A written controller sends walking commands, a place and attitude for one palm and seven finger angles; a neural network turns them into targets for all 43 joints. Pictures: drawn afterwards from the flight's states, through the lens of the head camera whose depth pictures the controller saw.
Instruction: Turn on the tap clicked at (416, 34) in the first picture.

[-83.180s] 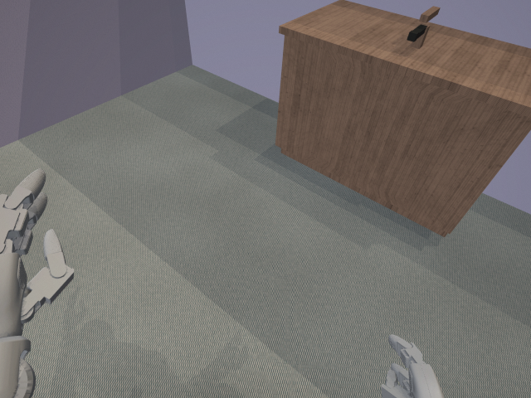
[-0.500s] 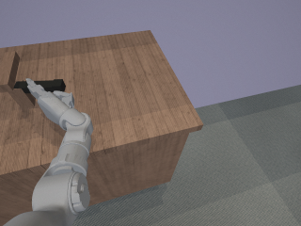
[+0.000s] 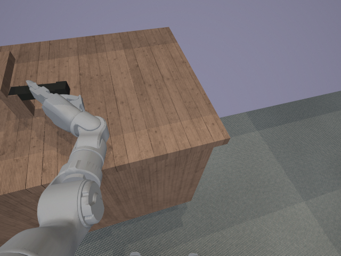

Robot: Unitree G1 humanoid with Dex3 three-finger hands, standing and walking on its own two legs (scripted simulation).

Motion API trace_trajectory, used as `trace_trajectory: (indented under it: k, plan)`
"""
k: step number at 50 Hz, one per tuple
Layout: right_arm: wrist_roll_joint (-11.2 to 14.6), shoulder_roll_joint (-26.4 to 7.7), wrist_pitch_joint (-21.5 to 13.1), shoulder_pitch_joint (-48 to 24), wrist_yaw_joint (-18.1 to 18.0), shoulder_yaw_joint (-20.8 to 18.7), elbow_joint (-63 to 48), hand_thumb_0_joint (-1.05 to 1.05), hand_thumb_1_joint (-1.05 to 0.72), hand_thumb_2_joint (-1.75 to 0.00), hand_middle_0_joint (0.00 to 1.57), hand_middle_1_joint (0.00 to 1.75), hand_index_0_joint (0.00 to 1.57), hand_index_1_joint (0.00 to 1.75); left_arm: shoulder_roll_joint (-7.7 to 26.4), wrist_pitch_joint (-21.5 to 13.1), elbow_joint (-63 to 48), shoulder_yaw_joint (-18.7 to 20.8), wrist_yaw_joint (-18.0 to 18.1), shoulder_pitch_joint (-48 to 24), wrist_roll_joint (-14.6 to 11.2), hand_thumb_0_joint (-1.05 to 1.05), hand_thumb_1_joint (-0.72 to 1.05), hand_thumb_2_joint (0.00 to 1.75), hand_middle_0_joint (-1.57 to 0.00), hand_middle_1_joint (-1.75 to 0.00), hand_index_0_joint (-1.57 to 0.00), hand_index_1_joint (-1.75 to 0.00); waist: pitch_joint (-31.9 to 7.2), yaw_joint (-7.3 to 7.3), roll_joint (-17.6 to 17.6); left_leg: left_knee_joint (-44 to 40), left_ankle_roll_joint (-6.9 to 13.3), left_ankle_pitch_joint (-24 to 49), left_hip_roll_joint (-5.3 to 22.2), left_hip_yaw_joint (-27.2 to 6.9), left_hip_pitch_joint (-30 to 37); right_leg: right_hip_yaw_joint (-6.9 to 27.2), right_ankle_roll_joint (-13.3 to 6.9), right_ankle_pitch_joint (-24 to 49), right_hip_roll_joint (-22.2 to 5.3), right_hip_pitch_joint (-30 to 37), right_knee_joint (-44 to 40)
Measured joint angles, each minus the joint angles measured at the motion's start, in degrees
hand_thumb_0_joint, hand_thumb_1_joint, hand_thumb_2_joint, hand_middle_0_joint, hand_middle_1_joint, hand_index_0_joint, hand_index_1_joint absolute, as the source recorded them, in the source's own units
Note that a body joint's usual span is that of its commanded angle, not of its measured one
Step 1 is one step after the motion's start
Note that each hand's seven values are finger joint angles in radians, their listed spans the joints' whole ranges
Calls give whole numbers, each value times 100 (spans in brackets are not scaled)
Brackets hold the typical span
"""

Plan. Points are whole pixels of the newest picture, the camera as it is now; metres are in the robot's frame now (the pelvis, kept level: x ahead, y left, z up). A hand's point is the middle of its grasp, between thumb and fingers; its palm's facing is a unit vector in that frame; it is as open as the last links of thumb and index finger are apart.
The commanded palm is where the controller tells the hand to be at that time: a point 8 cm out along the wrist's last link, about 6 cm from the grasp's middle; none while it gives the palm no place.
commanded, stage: push the lever round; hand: left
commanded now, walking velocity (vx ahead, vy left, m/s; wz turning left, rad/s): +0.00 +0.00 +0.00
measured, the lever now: (62, 89) +0.51 +0.25 +0.09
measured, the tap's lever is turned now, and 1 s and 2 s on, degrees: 84 86 82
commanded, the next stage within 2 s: lift the hand up off the lever in 0.42 s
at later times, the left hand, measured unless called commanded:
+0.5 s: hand (84, 95) +0.49 +0.19 +0.09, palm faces +0.81 -0.58 -0.11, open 7.6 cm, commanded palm +0.45 +0.21 +0.09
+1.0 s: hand (85, 93) +0.49 +0.19 +0.09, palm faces +0.81 -0.58 -0.13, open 7.4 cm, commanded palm +0.45 +0.20 +0.11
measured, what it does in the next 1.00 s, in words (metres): stands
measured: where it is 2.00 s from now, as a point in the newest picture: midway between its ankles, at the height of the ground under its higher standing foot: outside the picture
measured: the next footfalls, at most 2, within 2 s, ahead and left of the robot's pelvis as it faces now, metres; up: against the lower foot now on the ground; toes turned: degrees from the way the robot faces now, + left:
none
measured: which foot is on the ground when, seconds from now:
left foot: down 0.00-1.00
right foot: down 0.00-1.00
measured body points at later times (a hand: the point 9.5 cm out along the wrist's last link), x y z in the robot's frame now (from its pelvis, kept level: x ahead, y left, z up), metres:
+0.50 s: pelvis +0.00 +0.00 +0.00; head +0.07 +0.01 +0.44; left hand +0.44 +0.22 +0.10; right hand +0.01 -0.26 -0.13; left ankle +0.01 +0.11 -0.70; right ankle -0.01 -0.07 -0.70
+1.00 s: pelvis -0.01 -0.01 +0.00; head +0.07 +0.01 +0.45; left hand +0.45 +0.22 +0.10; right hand -0.01 -0.26 -0.13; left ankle +0.01 +0.11 -0.70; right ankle -0.01 -0.07 -0.70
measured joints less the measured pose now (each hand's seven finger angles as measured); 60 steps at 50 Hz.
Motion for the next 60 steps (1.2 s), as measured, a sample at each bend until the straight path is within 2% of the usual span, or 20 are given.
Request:
trace_trajectory:
  k: [15, 39, 49, 60]
  plan:
    - [-40, -13, 1, 91, 27, 9, 20, 1, -90, -90, 20, 30, 20, 30, 95, 17, 313, 107, 120, -281, 99, 3, 101, 99, -15, -15, -7, -11, -36, -89, -1, 28, -11, -8, 14, -15, -103, -13, -13, -3, 15, -97, 15]
    - [-25, -43, -107, 175, -65, 83, -39, 1, -90, -90, 20, 30, 20, 30, 432, 98, 666, 390, 171, -598, 237, 5, 105, 106, -15, -15, -8, -12, 8, -302, 0, -16, -31, 103, 92, -9, -232, -5, -49, 151, 92, -225, -72]
    - [-38, -45, -178, 245, -53, 75, 4, 1, -90, -90, 20, 30, 20, 30, 432, 152, 606, 410, 141, -515, 205, 6, 105, 108, -15, -15, -12, -13, 28, -309, 14, -102, -31, 114, 102, 16, -115, 26, -45, 174, 105, -116, -160]
    - [-47, -26, -204, 225, -32, 44, 25, 1, -90, -90, 20, 30, 20, 30, 278, 213, 281, 473, 45, -285, 117, 8, 105, 106, -15, -15, -14, -15, 58, -245, 25, -215, -28, 86, 100, 53, 125, 74, -36, 149, 108, 105, -256]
